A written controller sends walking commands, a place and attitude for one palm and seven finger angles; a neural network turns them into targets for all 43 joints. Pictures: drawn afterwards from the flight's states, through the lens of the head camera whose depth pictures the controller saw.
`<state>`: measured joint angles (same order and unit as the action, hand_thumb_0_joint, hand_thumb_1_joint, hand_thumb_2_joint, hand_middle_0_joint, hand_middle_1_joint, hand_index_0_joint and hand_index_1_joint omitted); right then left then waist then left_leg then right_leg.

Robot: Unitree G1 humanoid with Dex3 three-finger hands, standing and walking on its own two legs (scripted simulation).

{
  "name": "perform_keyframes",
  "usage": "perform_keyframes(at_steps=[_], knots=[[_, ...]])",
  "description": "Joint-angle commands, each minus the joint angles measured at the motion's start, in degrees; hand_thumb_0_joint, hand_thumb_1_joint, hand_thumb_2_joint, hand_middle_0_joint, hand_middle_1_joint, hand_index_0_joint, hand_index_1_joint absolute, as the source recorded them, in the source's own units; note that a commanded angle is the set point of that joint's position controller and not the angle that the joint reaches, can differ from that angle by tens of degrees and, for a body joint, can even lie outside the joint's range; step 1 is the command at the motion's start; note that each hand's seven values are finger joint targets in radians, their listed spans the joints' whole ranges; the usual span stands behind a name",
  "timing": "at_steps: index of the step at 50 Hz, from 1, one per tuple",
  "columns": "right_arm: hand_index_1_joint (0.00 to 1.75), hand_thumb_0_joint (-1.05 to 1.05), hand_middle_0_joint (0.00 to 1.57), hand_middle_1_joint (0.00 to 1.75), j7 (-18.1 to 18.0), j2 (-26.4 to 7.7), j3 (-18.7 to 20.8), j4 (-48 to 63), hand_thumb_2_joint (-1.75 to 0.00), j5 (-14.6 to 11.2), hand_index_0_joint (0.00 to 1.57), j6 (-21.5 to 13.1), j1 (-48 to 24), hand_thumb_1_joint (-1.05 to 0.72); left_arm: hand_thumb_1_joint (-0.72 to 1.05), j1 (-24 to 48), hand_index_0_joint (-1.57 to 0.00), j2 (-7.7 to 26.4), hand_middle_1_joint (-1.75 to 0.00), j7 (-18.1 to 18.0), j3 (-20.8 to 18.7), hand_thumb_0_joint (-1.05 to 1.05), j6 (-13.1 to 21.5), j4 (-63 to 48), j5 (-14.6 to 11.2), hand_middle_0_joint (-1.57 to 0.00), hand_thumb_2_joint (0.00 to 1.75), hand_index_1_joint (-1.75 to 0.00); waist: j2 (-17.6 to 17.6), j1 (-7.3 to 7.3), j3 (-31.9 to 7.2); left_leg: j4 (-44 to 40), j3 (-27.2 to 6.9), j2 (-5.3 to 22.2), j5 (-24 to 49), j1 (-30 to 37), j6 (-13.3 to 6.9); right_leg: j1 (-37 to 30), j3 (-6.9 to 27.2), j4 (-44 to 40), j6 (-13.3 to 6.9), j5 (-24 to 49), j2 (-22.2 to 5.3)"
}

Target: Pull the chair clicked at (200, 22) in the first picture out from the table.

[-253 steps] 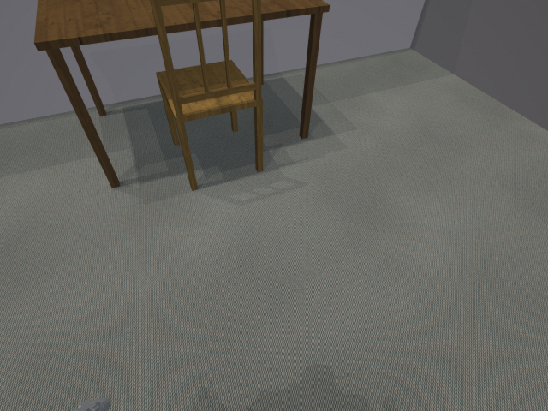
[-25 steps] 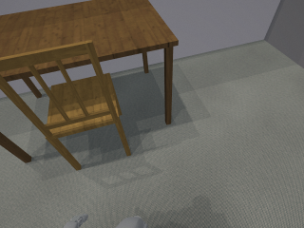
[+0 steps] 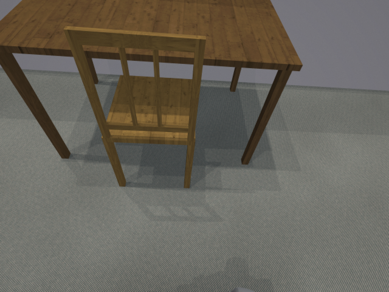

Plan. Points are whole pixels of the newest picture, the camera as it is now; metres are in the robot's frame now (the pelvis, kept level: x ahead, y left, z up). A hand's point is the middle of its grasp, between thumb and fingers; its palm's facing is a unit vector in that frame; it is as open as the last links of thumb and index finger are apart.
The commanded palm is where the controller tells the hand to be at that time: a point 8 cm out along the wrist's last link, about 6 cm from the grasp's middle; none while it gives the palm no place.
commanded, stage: take the last steps up to it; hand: left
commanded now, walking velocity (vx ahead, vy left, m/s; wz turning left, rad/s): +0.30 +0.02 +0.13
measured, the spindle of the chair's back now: (129, 91) +0.71 +0.29 -0.08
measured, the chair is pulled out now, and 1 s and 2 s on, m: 0.00 0.00 0.00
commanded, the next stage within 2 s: come to a stop and stand still in 0.76 s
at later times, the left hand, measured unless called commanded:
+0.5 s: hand out of the picture +0.07 +0.14 -0.16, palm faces +0.13 -0.97 -0.21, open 7.3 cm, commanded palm none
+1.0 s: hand (116, 227) +0.28 +0.22 -0.18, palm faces +0.13 -0.97 -0.20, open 7.3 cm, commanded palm none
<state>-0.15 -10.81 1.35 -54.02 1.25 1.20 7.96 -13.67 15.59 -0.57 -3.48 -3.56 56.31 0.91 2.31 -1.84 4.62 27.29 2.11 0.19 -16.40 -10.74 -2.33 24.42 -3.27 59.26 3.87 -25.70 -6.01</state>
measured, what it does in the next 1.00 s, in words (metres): walks ahead: right foot, then left foot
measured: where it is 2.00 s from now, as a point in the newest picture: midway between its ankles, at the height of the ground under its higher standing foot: (175, 279)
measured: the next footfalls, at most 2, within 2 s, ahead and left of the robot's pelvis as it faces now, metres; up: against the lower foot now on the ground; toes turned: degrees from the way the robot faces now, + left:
right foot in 0.26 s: +0.09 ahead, -0.12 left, +0.00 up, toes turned -4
left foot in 0.74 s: +0.29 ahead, +0.14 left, +0.00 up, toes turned +12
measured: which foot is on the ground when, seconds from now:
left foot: down 0.00-0.26, up 0.28-0.72, down 0.74-1.00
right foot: up 0.00-0.24, down 0.26-0.74, up 0.76-1.00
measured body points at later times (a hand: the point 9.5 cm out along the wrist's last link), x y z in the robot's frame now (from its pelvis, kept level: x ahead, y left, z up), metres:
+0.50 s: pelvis +0.10 -0.03 +0.01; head +0.11 -0.05 +0.46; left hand +0.06 +0.19 -0.14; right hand +0.11 -0.27 -0.16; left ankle +0.12 +0.13 -0.66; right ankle +0.05 -0.12 -0.74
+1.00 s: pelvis +0.26 +0.04 +0.00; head +0.28 +0.05 +0.45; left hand +0.27 +0.28 -0.16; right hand +0.35 -0.18 -0.15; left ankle +0.25 +0.13 -0.74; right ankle +0.28 -0.07 -0.71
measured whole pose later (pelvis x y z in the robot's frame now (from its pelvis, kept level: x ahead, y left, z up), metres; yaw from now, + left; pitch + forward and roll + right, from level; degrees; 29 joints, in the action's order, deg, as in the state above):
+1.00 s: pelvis +0.26 +0.04 +0.00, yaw +4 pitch +0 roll +1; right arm -2.0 -8.7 1.4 -60.1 1.2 -2.6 10.2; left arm -13.7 9.8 -2.1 -2.2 0.5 60.7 1.1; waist 2.7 -1.1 2.2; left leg 24.1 9.2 -1.1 -13.0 -10.9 -3.2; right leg 23.6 -3.5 48.0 0.9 -20.2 -4.7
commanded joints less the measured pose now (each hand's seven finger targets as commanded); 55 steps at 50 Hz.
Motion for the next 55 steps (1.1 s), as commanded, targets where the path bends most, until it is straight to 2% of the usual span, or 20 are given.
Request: perform_keyframes(at_steps=[1,7,11,12,13,14,16,19,21,26,32,35,36,37,38,41,44,49,53,55], knots=[[0.3,0.0,0.2,0.3,-0.92,-10.7,2.8,0.54,-0.9,-0.13,0.2,-1.79,7.02,-0.9,0.9,1.68,-0.2,2.18,-0.3,0.8,-0.22,0.0,2.31,-3.83,0.33,-0.2,0.9,-0.3,-10.76,3.67,-4.58,-12.42,-12.74,12.83,13.19,8.52,-7.77,6.05,0.21,-1.51,-0.03,2.92,0.82],[0.3,0.0,0.2,0.3,-0.87,-9.95,2.87,-1.55,-0.9,0.29,0.2,-2.54,9.85,-0.9,0.9,5.41,-0.2,0.61,-0.3,1.45,0.47,0.0,3.75,-5.14,0.47,-0.2,0.9,-0.3,-8.84,4.47,-0.58,-14.86,-16.66,13.61,0.3,5.73,-9.56,2.18,-0.67,-16.56,-1.28,0.52,1.28],[0.3,0.0,0.2,0.3,-0.84,-8.49,2.37,-2.74,-0.9,-0.06,0.2,-2.66,7.94,-0.9,0.9,-3.91,-0.2,-0.39,-0.3,1.35,0.19,0.0,4.95,-1.36,0.48,-0.2,0.9,-0.3,-5.93,-0.37,-1.72,-6.66,-12.41,8.97,-4.38,-5.21,-5.68,-17.15,-2.56,-32.79,-2.07,10.15,3.81],[0.3,0.0,0.2,0.3,-0.6,-6.42,2.04,-3.01,-0.9,-0.47,0.2,-2.92,7.8,-0.9,0.9,-8.27,-0.2,2.35,-0.3,0.95,-0.47,0.0,5.59,0.08,0.7,-0.2,0.9,-0.3,-0.25,-2.29,-2.48,1.07,-8.92,4.93,-8.06,-12.89,-3.28,-26.05,2.67,-37.35,-3.31,8.08,-0.08],[0.3,0.0,0.2,0.3,-0.24,-2.73,1.26,-1.55,-0.9,-0.9,0.2,-3.25,7.81,-0.9,0.9,-13.7,-0.2,7.48,-0.3,0.37,-1.5,0.0,6.21,1.3,1.26,-0.2,0.9,-0.3,14.35,-4.26,-2.94,17.31,-1.36,-1.84,-13.15,-23.75,-0.41,-32.32,21.1,-45.36,-7.8,-1.69,-13.33],[0.3,0.0,0.2,0.3,0.16,-5.23,1.87,0.56,-0.9,-0.25,0.2,-3.08,5.0,-0.9,0.9,-16.55,-0.2,9.36,-0.3,-0.01,-1.9,0.0,6.02,1.53,0.48,-0.2,0.9,-0.3,14.01,-5.45,-1.9,27.51,-2.31,-1.07,-17.18,-27.63,-0.24,-28.89,31.43,-51.5,-12.42,-7.91,-20.46],[0.3,0.0,0.2,0.3,0.96,-6.2,2.79,-1.26,-0.9,0.17,0.2,-2.66,4.59,-0.9,0.9,-10.39,-0.2,5.78,-0.3,-0.32,-1.28,0.0,6.72,0.89,0.12,-0.2,0.9,-0.3,10.1,-2.16,4.65,35.34,-5.04,2.64,-6.92,-27.85,-0.56,-18.08,27.77,-54.75,-12.18,-14.36,-17.49],[0.3,0.0,0.2,0.3,1.4,-3.21,2.46,-4.3,-0.9,0.28,0.2,-1.98,9.16,-0.9,0.9,-6.56,-0.2,0.13,-0.3,-0.41,0.35,0.0,7.5,0.23,0.17,-0.2,0.9,-0.3,2.99,1.9,5.12,35.44,-3.32,4.68,1.85,-23.8,1.01,-14.1,11.06,-52.49,-9.85,3.97,-11.72],[0.3,0.0,0.2,0.3,1.42,-1.91,2.29,-4.63,-0.9,0.24,0.2,-1.73,9.65,-0.9,0.9,-8.63,-0.2,-0.87,-0.3,-0.44,0.55,0.0,8.02,1.48,0.14,-0.2,0.9,-0.3,3.26,2.15,3.69,33.81,-1.51,4.67,4.51,-23.41,2.09,-15.61,5.72,-51.54,-9.79,13.66,-9.96],[0.3,0.0,0.2,0.3,1.76,-1.03,1.98,-2.86,-0.9,-0.03,0.2,-2.06,4.32,-0.9,0.9,-13.48,-0.2,-0.45,-0.3,-0.59,0.76,0.0,8.61,4.59,0.27,-0.2,0.9,-0.3,4.34,0.77,2.7,24.87,1.58,5.09,6.36,-25.77,2.83,-21.81,1.74,-49.08,-11.02,31.09,-9.48],[0.3,0.0,0.2,0.3,2.09,-0.38,1.27,-1.85,-0.9,-0.26,0.2,-3.23,0.32,-0.9,0.9,-14.33,-0.2,0.84,-0.3,-1.02,0.41,0.0,7.86,6.77,0.62,-0.2,0.9,-0.3,6.94,0.09,2.47,11.11,4.42,2.9,4.64,-15.83,0.38,-21.23,-0.02,-43.66,-10.72,39.4,-9.87],[0.3,0.0,0.2,0.3,0.83,-4.13,2.15,-6.22,-0.9,0.44,0.2,-4.12,14.87,-0.9,0.9,-12.69,-0.2,0.45,-0.3,-1.17,0.3,0.0,7.42,6.86,0.13,-0.2,0.9,-0.3,1.97,6.76,-5.97,0.41,4.1,0.94,10.72,4.9,-0.92,-17.73,-3.25,-23.37,-8.19,41.33,-5.96],[0.3,0.0,0.2,0.3,0.05,-9.81,3.21,-7.42,-0.9,1.1,0.2,-4.71,20.84,-0.9,0.9,-15.66,-0.2,-2.08,-0.3,-0.95,0.56,0.0,7.25,6.69,-0.54,-0.2,0.9,-0.3,-9.51,7.79,-13.56,-0.11,-8.32,12.16,21.64,17.94,-4.36,-8.34,-6.23,-9.2,-5.78,21.88,0.25],[0.3,0.0,0.2,0.3,-0.66,-13.95,4.13,-7.59,-0.9,0.31,0.2,-4.36,23.38,-0.9,0.9,-16.74,-0.2,-4.32,-0.3,-0.75,1.36,0.0,7.03,5.54,-0.95,-0.2,0.9,-0.3,-17.31,7.12,-16.87,-5.26,-23.61,23.31,29.38,23.1,-9.91,2.09,-4.04,6.0,-4.76,-9.19,5.71],[0.3,0.0,0.2,0.3,-0.87,-13.72,3.93,-6.84,-0.9,-0.29,0.2,-3.67,20.59,-0.9,0.9,-14.59,-0.2,-3.55,-0.3,-1.14,0.93,0.0,6.55,4.86,-0.45,-0.2,0.9,-0.3,-12.22,6.26,-14.3,-8.89,-23.0,24.65,22.93,17.4,-11.69,3.85,0.77,11.6,-5.99,-10.23,3.7],[0.3,0.0,0.2,0.3,-1.32,-4.86,1.7,-5.08,-0.9,-0.14,0.2,-4.67,9.85,-0.9,0.9,-8.97,-0.2,-4.43,-0.3,-0.27,0.58,0.0,6.0,5.49,0.13,-0.2,0.9,-0.3,-8.6,3.06,-2.62,-12.98,-11.83,18.2,17.67,1.16,-8.73,4.86,2.68,11.08,-5.15,1.8,-0.74],[0.3,0.0,0.2,0.3,-1.65,-2.61,0.97,-4.82,-0.9,-0.23,0.2,-5.4,7.2,-0.9,0.9,-11.81,-0.2,-6.62,-0.3,-0.47,1.07,0.0,4.68,6.3,0.17,-0.2,0.9,-0.3,-6.36,0.09,-3.36,-12.69,-3.82,15.78,31.02,-3.29,-7.83,-1.15,1.84,1.96,-3.5,3.66,-0.61],[0.3,0.0,0.2,0.3,-2.23,-4.1,0.71,-4.81,-0.9,-0.21,0.2,-3.98,4.66,-0.9,0.9,-9.48,-0.2,-6.07,-0.3,-1.59,1.92,0.0,3.29,5.39,-0.07,-0.2,0.9,-0.3,-7.62,0.33,-4.82,-8.12,-1.12,15.78,44.71,-0.26,-6.67,-7.59,0.65,-17.38,-2.45,7.76,1.18],[0.3,0.0,0.2,0.3,-2.28,-5.01,1.74,-4.91,-0.9,-0.37,0.2,-2.07,3.83,-0.9,0.9,-8.07,-0.2,-1.98,-0.3,-1.69,0.83,0.0,2.71,3.78,0.37,-0.2,0.9,-0.3,-8.96,-0.27,-2.24,-3.57,-1.8,13.82,35.65,-1.63,-3.64,-10.96,0.7,-27.52,-3.11,16.58,1.58],[0.3,0.0,0.2,0.3,-2.1,-4.32,2.38,-4.65,-0.9,-0.65,0.2,-1.17,5.36,-0.9,0.9,-7.02,-0.2,1.58,-0.3,-1.73,0.23,0.0,3.22,2.73,0.83,-0.2,0.9,-0.3,-1.42,0.46,-3.84,3.1,0.42,7.88,21.84,-3.09,0.43,-13.11,7.52,-30.49,-5.61,40.16,-2.76]])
